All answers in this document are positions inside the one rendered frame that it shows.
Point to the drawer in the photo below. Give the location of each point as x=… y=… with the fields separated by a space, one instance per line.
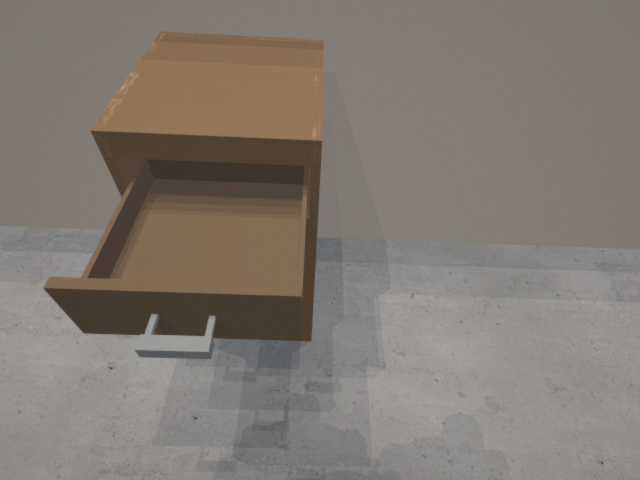
x=192 y=239

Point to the handle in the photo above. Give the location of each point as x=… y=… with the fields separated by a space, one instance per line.
x=175 y=346

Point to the cabinet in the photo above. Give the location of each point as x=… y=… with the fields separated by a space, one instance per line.
x=223 y=98

